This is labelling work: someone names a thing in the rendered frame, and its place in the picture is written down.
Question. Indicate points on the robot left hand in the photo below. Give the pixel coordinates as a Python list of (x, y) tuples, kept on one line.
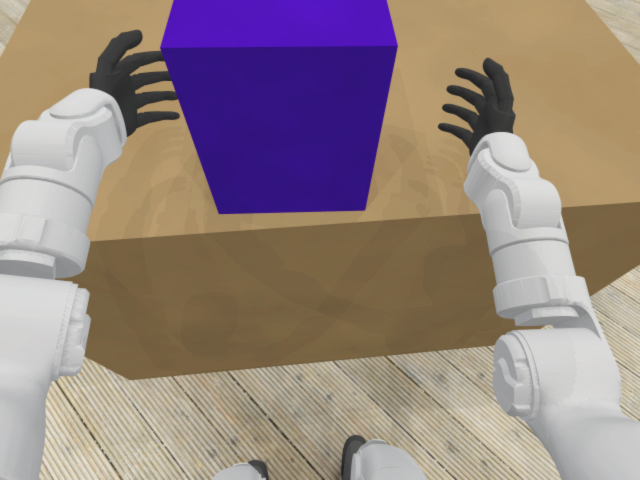
[(112, 76)]

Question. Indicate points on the robot right hand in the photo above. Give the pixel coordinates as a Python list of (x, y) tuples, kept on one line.
[(495, 110)]

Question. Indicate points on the robot right forearm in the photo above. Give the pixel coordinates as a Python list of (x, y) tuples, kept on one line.
[(521, 214)]

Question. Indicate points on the carton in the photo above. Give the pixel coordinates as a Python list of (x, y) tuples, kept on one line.
[(284, 99)]

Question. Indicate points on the left robot foot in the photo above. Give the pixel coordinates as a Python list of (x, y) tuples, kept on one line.
[(260, 467)]

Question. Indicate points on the left robot upper arm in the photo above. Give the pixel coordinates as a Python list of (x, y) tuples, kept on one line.
[(43, 334)]

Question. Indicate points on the right robot upper arm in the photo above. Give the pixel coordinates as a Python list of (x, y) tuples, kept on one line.
[(563, 383)]

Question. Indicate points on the right robot thigh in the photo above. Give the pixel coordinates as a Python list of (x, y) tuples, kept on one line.
[(384, 462)]

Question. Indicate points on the robot left forearm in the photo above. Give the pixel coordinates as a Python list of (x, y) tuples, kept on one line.
[(50, 181)]

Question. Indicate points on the pedestal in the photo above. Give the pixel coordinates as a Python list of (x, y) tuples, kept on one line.
[(178, 289)]

